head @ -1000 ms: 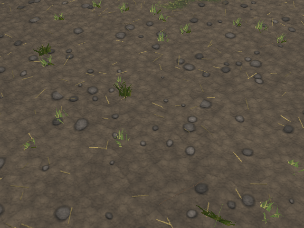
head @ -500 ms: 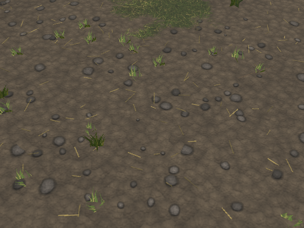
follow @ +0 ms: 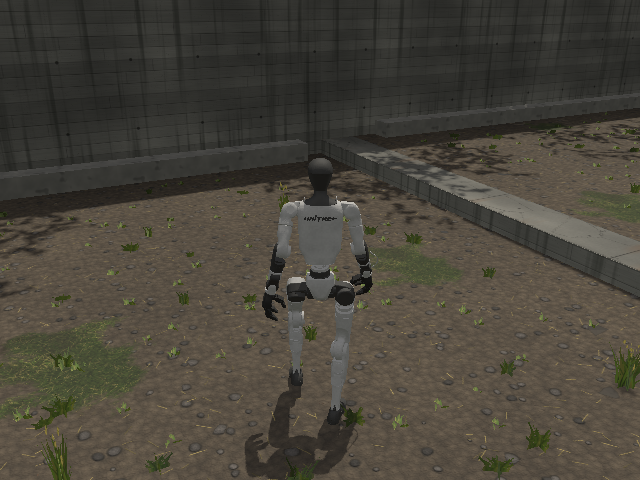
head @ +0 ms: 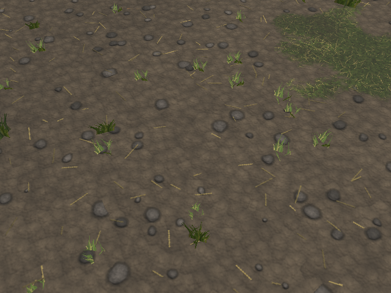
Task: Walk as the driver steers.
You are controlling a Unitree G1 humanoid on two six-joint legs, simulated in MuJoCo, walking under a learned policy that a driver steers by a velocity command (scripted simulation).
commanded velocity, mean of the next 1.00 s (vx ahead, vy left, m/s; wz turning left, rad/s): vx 0.50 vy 0.00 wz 0.08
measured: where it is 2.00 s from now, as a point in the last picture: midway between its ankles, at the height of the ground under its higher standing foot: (209, 145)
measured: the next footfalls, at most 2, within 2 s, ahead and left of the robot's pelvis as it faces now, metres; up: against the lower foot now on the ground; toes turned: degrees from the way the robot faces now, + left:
left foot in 0.14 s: +0.23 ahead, +0.10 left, +0.00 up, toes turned +11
right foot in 0.72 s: +0.58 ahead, +0.03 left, +0.00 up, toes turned +7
